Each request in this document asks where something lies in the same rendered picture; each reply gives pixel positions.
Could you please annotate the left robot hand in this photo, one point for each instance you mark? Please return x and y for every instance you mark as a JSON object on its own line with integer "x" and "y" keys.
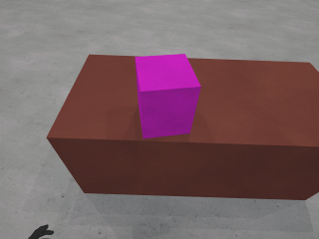
{"x": 41, "y": 231}

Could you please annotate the carton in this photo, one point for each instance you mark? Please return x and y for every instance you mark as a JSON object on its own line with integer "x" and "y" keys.
{"x": 168, "y": 92}

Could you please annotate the pedestal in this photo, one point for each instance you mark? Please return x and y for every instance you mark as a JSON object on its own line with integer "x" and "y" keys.
{"x": 254, "y": 134}

